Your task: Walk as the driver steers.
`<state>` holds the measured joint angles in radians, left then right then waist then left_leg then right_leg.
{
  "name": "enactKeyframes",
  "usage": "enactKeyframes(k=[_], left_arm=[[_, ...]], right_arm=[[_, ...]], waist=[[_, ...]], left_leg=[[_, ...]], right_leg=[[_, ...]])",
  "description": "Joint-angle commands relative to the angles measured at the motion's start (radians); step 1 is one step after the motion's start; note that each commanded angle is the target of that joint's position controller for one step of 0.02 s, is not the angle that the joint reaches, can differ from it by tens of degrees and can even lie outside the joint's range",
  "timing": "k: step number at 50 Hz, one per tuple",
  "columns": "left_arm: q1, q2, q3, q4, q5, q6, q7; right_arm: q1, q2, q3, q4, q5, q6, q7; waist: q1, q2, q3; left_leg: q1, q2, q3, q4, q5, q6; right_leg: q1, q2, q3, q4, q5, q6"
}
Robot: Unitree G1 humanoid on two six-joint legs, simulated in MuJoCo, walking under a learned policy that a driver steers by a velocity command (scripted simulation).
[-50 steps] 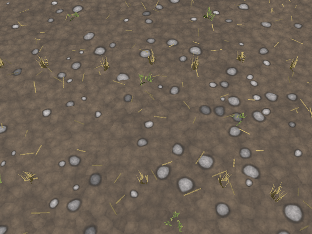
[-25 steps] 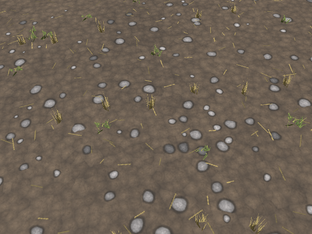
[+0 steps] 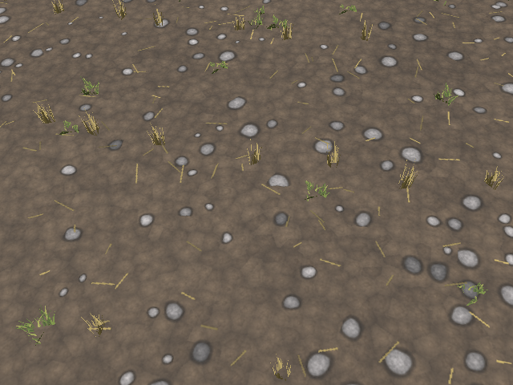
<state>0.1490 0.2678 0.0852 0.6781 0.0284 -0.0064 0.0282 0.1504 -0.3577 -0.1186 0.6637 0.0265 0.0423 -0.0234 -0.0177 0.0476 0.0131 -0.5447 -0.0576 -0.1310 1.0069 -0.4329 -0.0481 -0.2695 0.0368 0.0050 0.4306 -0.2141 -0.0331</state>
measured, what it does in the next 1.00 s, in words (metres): steps on the spot: left foot, then right foot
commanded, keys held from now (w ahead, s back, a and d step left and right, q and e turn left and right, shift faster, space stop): q+shift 0.26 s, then shift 0.10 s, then e+shift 0.40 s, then w+e+shift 0.24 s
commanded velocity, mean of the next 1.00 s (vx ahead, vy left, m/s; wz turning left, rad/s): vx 0.09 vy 0.00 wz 0.05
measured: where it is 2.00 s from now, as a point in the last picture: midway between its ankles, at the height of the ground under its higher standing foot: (359, 255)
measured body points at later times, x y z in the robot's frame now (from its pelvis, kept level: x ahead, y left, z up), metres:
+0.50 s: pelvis +0.01 +0.07 +0.00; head +0.04 +0.10 +0.44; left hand +0.02 +0.39 -0.12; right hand +0.27 -0.12 -0.08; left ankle -0.02 +0.16 -0.74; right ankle +0.03 -0.08 -0.66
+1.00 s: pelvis +0.09 +0.02 -0.01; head +0.11 -0.02 +0.44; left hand +0.15 +0.31 -0.10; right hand +0.26 -0.27 -0.11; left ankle +0.06 +0.17 -0.66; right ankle +0.02 -0.06 -0.74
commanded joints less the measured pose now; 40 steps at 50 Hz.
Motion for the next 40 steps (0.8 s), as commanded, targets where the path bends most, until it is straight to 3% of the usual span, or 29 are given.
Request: enactKeyframes(k=[1,3,5,9,14,16,17,18,19,20,21,22,23,24,26,28,29,33,38,40], left_arm=[[-0.122,0.105,0.017,-0.110,-0.012,-0.019,0.025],[-0.054,0.121,0.021,-0.094,-0.002,-0.013,0.035],[0.001,0.146,0.030,-0.079,0.001,-0.006,0.037],[-0.010,0.197,0.051,-0.073,-0.009,0.001,0.021],[-0.018,0.215,0.067,-0.053,-0.050,-0.010,-0.016],[-0.001,0.186,0.059,-0.027,-0.073,-0.011,-0.025],[0.039,0.149,0.046,-0.023,-0.052,-0.017,-0.031],[0.017,0.074,0.012,-0.088,0.010,-0.023,-0.036],[-0.026,0.128,0.024,-0.074,-0.006,-0.020,-0.028],[-0.066,0.166,0.030,-0.068,-0.043,-0.010,-0.021],[-0.049,0.145,0.024,-0.049,-0.046,-0.002,-0.013],[-0.025,0.137,0.019,-0.020,-0.034,0.008,-0.006],[0.019,0.127,0.018,0.007,-0.029,0.020,-0.006],[0.058,0.121,0.016,0.028,-0.035,0.028,-0.008],[0.058,0.120,0.011,0.024,-0.048,0.034,-0.009],[0.008,0.139,0.011,-0.010,-0.048,0.039,-0.008],[-0.003,0.144,0.012,-0.024,-0.049,0.044,-0.010],[-0.016,0.120,0.011,-0.058,-0.049,0.061,-0.022],[-0.007,0.098,0.014,-0.095,-0.053,0.067,-0.048],[0.006,0.095,0.015,-0.103,-0.068,0.070,-0.061]], right_arm=[[0.065,-0.102,-0.032,-0.045,-0.003,0.008,0.007],[-0.007,-0.061,-0.013,-0.090,0.006,0.005,0.016],[-0.055,-0.043,-0.002,-0.122,0.004,0.002,0.026],[-0.069,-0.027,0.008,-0.144,-0.002,0.003,0.046],[-0.060,-0.043,-0.007,-0.150,0.003,0.035,0.061],[0.032,-0.059,-0.025,-0.123,-0.004,0.037,0.054],[0.120,-0.152,-0.055,-0.106,-0.008,0.031,0.035],[0.118,-0.262,-0.064,-0.136,-0.024,0.019,0.016],[0.122,-0.200,-0.041,-0.148,-0.052,-0.011,0.026],[0.103,-0.141,-0.017,-0.127,-0.055,-0.028,0.032],[0.045,-0.085,0.001,-0.105,-0.039,-0.037,0.027],[-0.006,-0.028,0.023,-0.098,-0.026,-0.039,0.021],[-0.051,0.007,0.041,-0.086,-0.031,-0.043,0.017],[-0.072,0.017,0.048,-0.078,-0.047,-0.050,0.013],[-0.104,-0.007,0.040,-0.071,-0.064,-0.059,0.003],[-0.081,-0.067,0.020,-0.056,-0.057,-0.050,-0.011],[-0.063,-0.078,0.014,-0.048,-0.053,-0.043,-0.016],[-0.055,-0.063,0.010,-0.035,-0.049,-0.033,-0.020],[-0.074,-0.083,-0.009,-0.034,-0.035,-0.031,-0.011],[-0.032,-0.108,-0.022,-0.021,-0.009,-0.040,0.003]], waist=[[-0.028,-0.153,-0.030],[0.020,-0.166,-0.028],[0.055,-0.170,-0.054],[0.056,-0.184,-0.084],[0.037,-0.213,-0.092],[-0.021,-0.160,-0.120],[-0.042,0.003,-0.164],[0.004,0.312,-0.192],[-0.069,0.199,-0.325],[-0.070,0.117,-0.275],[-0.030,0.094,-0.213],[-0.005,0.070,-0.184],[0.029,0.078,-0.169],[0.048,0.085,-0.161],[0.045,0.095,-0.124],[0.011,0.103,-0.083],[-0.001,0.094,-0.070],[-0.014,0.069,-0.028],[-0.002,0.071,-0.067],[-0.006,0.071,-0.107]], left_leg=[[-0.166,0.105,0.041,0.246,0.080,-0.050],[-0.196,0.126,0.087,0.178,0.119,-0.070],[-0.209,0.146,0.100,0.096,0.117,-0.082],[-0.099,0.163,0.144,-0.069,0.112,-0.061],[0.108,0.119,0.219,-0.314,0.102,0.014],[0.324,0.060,0.225,-0.556,0.262,0.077],[0.575,0.139,0.072,-0.598,0.633,0.134],[0.750,0.429,-0.302,-0.519,1.140,0.301],[0.673,0.518,-0.339,-0.563,1.091,0.441],[0.612,0.451,-0.202,-0.587,0.958,0.396],[0.563,0.377,-0.114,-0.595,0.807,0.325],[0.511,0.340,-0.058,-0.607,0.729,0.280],[0.421,0.315,0.009,-0.622,0.751,0.267],[0.368,0.301,0.062,-0.641,0.749,0.262],[0.339,0.292,0.124,-0.663,0.667,0.250],[0.370,0.337,0.102,-0.688,0.589,0.273],[0.392,0.366,0.082,-0.699,0.542,0.287],[0.430,0.418,0.082,-0.719,0.447,0.299],[0.469,0.428,0.182,-0.649,0.615,0.260],[0.468,0.450,0.180,-0.695,0.240,0.230]], right_leg=[[0.106,-0.278,0.162,-0.155,0.197,-0.158],[0.151,-0.275,0.097,-0.162,0.247,-0.180],[0.230,-0.309,0.075,-0.152,0.302,-0.202],[0.238,-0.349,-0.020,-0.130,0.354,-0.194],[0.208,-0.376,-0.113,-0.034,0.386,-0.125],[0.135,-0.334,-0.176,0.135,0.355,-0.044],[-0.069,-0.255,-0.232,0.353,0.179,0.035],[-0.423,-0.127,-0.217,0.683,-0.502,0.120],[-0.451,-0.104,-0.035,0.842,-0.524,0.130],[-0.435,-0.131,-0.006,0.861,-0.441,0.111],[-0.436,-0.148,0.003,0.791,-0.366,0.095],[-0.395,-0.164,0.014,0.731,-0.297,0.097],[-0.292,-0.155,0.010,0.705,-0.219,0.105],[-0.219,-0.138,0.012,0.680,-0.168,0.111],[-0.172,-0.122,0.015,0.570,-0.126,0.118],[-0.221,-0.120,-0.006,0.538,-0.141,0.118],[-0.252,-0.128,-0.007,0.541,-0.159,0.117],[-0.315,-0.159,-0.016,0.525,-0.198,0.112],[-0.227,-0.136,-0.088,0.395,-0.208,0.075],[-0.154,-0.130,-0.114,0.331,-0.210,0.031]])
Velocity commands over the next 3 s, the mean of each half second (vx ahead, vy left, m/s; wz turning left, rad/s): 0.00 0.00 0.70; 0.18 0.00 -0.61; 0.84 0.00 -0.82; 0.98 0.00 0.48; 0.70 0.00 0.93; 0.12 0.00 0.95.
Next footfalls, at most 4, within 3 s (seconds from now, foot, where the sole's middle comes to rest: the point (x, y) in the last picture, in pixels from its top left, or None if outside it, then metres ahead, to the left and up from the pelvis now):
0.34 left None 0.02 0.18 -0.78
0.88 right None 0.06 -0.06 -0.78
1.30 left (253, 370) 0.50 0.06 -0.78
1.70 right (396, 289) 0.72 -0.34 -0.78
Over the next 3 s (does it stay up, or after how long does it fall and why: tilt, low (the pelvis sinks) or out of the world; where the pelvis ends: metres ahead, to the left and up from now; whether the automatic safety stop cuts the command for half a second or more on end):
stays up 1.35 -0.31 -0.02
